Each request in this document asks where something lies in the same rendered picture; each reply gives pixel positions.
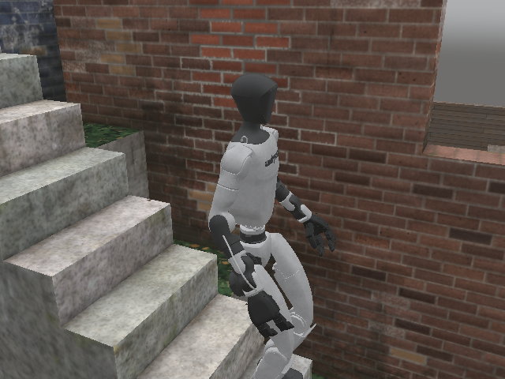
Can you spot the stairs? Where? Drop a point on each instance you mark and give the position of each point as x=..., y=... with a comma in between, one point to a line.
x=92, y=285

